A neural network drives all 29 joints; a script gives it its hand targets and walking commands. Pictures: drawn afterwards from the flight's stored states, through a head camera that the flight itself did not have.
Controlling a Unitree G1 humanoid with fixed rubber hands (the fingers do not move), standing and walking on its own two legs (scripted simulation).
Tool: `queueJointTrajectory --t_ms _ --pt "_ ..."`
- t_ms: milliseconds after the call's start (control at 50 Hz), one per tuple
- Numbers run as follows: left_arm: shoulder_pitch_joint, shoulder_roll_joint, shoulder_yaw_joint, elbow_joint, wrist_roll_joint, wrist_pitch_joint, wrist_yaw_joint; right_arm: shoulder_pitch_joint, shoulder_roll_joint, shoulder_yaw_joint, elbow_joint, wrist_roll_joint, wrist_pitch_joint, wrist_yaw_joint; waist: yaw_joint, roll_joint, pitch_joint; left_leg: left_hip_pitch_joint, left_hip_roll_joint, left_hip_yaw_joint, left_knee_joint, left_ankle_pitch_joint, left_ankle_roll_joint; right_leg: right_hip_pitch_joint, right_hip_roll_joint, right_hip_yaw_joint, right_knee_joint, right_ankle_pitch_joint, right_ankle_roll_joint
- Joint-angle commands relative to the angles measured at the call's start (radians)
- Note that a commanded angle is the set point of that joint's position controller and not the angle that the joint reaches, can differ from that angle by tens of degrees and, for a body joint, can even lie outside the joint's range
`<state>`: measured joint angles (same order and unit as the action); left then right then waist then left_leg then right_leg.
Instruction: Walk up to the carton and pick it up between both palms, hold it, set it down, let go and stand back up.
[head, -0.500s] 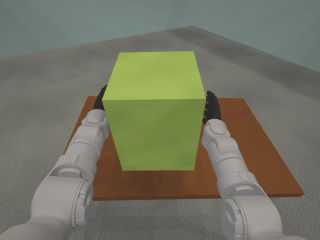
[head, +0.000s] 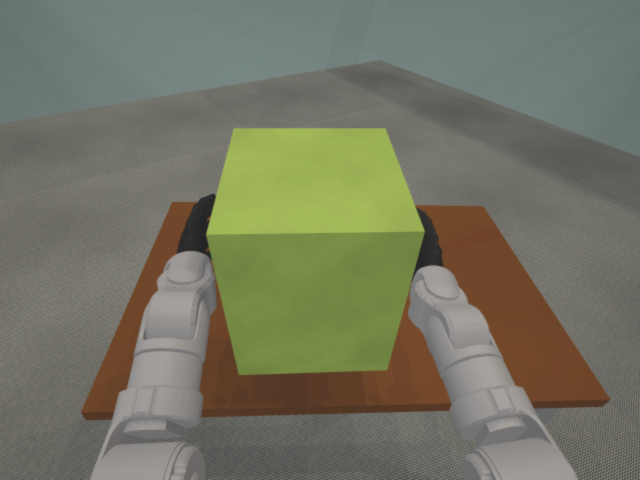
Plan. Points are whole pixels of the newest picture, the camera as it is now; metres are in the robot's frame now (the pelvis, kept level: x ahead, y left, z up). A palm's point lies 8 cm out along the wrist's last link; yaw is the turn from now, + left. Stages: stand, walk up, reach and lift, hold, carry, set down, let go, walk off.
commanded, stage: reach and lift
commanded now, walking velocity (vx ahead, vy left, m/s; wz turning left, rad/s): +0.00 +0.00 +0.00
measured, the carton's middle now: (312, 251) +0.38 -0.02 +0.14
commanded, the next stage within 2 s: hold in 0.86 s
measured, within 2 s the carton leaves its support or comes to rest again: neither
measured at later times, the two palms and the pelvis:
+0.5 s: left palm (181, 246) +0.35 +0.14 +0.18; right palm (427, 251) +0.33 -0.15 +0.17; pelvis -0.02 -0.01 +0.00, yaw +0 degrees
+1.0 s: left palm (177, 234) +0.34 +0.14 +0.20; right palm (434, 233) +0.34 -0.15 +0.20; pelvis -0.02 -0.01 +0.00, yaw +0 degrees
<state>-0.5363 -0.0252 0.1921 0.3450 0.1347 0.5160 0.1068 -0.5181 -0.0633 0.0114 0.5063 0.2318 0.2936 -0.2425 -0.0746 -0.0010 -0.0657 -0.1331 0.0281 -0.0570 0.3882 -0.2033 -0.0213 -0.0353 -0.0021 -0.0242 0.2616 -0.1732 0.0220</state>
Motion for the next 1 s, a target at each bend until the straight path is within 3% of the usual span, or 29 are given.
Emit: queueJointTrajectory --t_ms 0,80,220,320,400,540,620,640,780,880,980 --pt "-0.738 -0.673 -0.498 -0.317 -0.141 -0.047 -0.185 -1.014 0.637 0.453 -0.589 0.094 -0.064 0.143 0.005 -0.016 -0.561 0.219 -0.095 0.026 0.017 0.475 -0.032 0.113 0.087 0.006 0.024 0.476 0.02" --pt "-0.699 -0.653 -0.509 -0.333 -0.126 0.004 -0.202 -1.025 0.615 0.456 -0.63 0.096 -0.037 0.126 0.004 -0.009 -0.544 0.206 -0.094 0.035 0.005 0.436 -0.029 0.125 0.08 0.009 0.028 0.475 0.023" --pt "-0.76 -0.63 -0.47 -0.325 -0.103 0.04 -0.226 -1.005 0.597 0.376 -0.492 0.078 0.004 0.129 -0.013 0.029 -0.456 0.177 -0.085 0.038 -0.035 0.31 -0.026 0.092 0.073 0.004 0.013 0.314 0.018" --pt "-0.764 -0.633 -0.437 -0.251 -0.078 0.056 -0.239 -1.046 0.601 0.345 -0.447 0.066 0.004 0.134 -0.013 0.038 -0.423 0.161 -0.084 0.047 -0.047 0.26 -0.021 0.086 0.072 -0.002 0.003 0.246 0.015" --pt "-0.825 -0.65 -0.45 -0.255 -0.086 0.059 -0.231 -1.088 0.593 0.314 -0.405 0.064 0.0 0.147 -0.02 0.075 -0.438 0.184 -0.072 0.042 -0.048 0.254 -0.029 0.056 0.077 -0.01 -0.002 0.181 0.005" --pt "-0.879 -0.663 -0.446 -0.202 -0.101 0.05 -0.212 -1.199 0.622 0.318 -0.43 0.071 -0.013 0.154 0.001 0.048 -0.488 0.182 -0.071 0.047 -0.048 0.236 -0.019 0.045 0.08 -0.012 -0.006 0.149 0.006" --pt "-0.908 -0.677 -0.471 -0.23 -0.135 0.044 -0.193 -1.236 0.628 0.339 -0.463 0.093 -0.013 0.155 0.008 0.053 -0.568 0.219 -0.068 0.041 -0.027 0.296 -0.024 0.046 0.085 -0.013 0.004 0.192 0.004" --pt "-0.898 -0.663 -0.44 -0.198 -0.122 0.044 -0.195 -1.223 0.624 0.329 -0.44 0.085 -0.002 0.152 0.007 0.028 -0.519 0.194 -0.073 0.044 -0.036 0.274 -0.016 0.054 0.081 -0.011 -0.008 0.181 0.007" --pt "-0.866 -0.631 -0.426 -0.258 -0.106 0.081 -0.208 -1.152 0.61 0.334 -0.412 0.12 0.044 0.132 -0.002 0.032 -0.5 0.2 -0.078 0.049 -0.036 0.317 -0.016 0.091 0.082 -0.001 -0.001 0.252 0.016" --pt "-0.824 -0.617 -0.433 -0.312 -0.1 0.116 -0.221 -1.129 0.605 0.359 -0.458 0.155 0.072 0.119 -0.008 0.03 -0.493 0.203 -0.085 0.046 -0.027 0.378 -0.023 0.13 0.086 -0.002 0.008 0.325 0.022" --pt "-0.814 -0.598 -0.439 -0.353 -0.092 0.148 -0.227 -1.124 0.587 0.365 -0.505 0.179 0.104 0.109 -0.009 0.042 -0.45 0.199 -0.085 0.042 -0.023 0.379 -0.029 0.119 0.088 -0.002 0.006 0.308 0.023"
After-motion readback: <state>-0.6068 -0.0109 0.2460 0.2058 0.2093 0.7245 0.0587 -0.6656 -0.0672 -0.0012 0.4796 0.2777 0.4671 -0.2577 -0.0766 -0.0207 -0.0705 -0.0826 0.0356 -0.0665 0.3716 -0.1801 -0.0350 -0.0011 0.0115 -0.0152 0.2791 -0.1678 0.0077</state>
